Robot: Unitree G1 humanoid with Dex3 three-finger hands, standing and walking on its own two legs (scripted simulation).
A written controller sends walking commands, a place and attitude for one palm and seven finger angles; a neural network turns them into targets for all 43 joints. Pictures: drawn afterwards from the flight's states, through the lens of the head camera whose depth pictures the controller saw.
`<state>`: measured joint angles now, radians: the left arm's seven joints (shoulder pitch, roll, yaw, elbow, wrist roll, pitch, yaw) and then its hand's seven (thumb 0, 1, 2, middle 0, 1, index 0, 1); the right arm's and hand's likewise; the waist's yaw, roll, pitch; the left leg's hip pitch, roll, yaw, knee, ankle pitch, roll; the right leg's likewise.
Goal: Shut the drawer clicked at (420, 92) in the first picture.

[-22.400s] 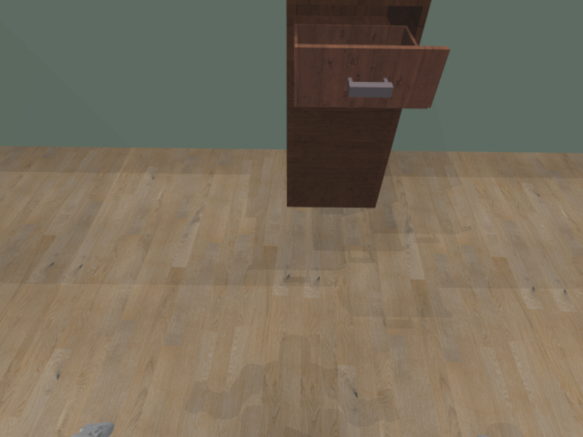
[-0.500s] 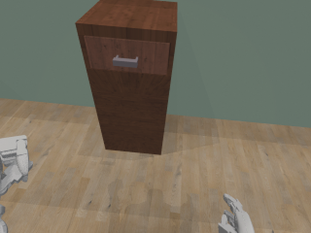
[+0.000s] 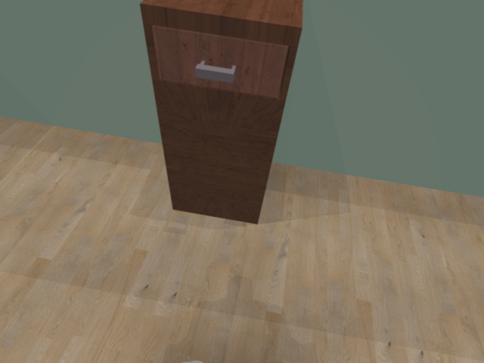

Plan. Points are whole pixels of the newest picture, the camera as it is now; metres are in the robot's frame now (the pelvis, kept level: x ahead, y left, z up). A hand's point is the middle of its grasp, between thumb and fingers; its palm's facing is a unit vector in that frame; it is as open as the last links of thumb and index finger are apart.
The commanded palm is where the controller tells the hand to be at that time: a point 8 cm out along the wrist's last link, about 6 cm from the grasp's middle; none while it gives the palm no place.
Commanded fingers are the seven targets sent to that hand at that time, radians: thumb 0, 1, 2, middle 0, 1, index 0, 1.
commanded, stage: let the arm hang, fingers relaxed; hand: left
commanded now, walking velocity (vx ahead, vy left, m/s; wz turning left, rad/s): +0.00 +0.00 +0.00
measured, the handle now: (216, 69) +0.86 +0.11 +0.05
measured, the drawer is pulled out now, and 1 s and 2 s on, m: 0.00 0.00 0.00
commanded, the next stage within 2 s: look to check the result in 0.76 s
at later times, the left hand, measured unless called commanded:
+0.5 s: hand out of the picture -0.02 +0.18 -0.16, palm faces +0.02 -0.97 -0.23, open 7.1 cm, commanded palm none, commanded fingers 0.00 0.90 0.90 -0.20 -0.30 -0.20 -0.30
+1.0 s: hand out of the picture +0.04 +0.15 -0.16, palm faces -0.01 -0.98 -0.21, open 7.4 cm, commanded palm none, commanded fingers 0.00 0.90 0.90 -0.20 -0.30 -0.20 -0.30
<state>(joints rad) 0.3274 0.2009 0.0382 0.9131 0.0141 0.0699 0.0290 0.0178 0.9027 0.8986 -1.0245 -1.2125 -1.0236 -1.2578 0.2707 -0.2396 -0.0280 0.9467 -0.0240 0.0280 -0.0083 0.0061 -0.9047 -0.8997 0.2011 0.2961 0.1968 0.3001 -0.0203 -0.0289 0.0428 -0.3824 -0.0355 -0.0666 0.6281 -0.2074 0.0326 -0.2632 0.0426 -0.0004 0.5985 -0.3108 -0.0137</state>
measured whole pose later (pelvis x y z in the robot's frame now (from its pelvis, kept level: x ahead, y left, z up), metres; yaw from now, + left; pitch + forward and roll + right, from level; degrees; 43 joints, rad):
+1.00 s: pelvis +0.02 -0.03 +0.02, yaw -2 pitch -1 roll +0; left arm 0.24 0.16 0.02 1.14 0.01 0.00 0.03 0.01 0.91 0.90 -0.20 -0.30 -0.20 -0.30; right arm 0.27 -0.15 -0.01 1.14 -0.02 0.00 -0.03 0.00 -0.91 -0.90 0.20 0.30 0.20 0.30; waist -0.02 0.02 0.06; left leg -0.24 -0.01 -0.05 0.42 -0.16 0.00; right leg -0.15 0.05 0.01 0.42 -0.25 -0.04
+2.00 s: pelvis +0.04 -0.03 +0.02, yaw -2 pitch -2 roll +0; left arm 0.25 0.17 0.02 1.14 0.01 0.00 0.03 0.01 0.91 0.90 -0.20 -0.30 -0.20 -0.30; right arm 0.25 -0.16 -0.01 1.15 -0.01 0.00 -0.04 0.00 -0.91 -0.90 0.20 0.30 0.20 0.30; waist -0.01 0.01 0.06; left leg -0.20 0.00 -0.04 0.40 -0.17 -0.01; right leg -0.10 0.06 0.03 0.39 -0.25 -0.04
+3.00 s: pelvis +0.04 -0.03 +0.02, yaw -3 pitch -2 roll +0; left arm 0.22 0.20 0.02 1.14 0.01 -0.01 0.03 0.01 0.91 0.90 -0.20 -0.30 -0.20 -0.30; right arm 0.21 -0.19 -0.01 1.15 -0.01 0.00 -0.03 0.00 -0.90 -0.90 0.20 0.30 0.20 0.30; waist -0.01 0.00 0.06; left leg -0.19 -0.01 -0.03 0.38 -0.17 0.00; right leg -0.09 0.05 0.03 0.36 -0.24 -0.04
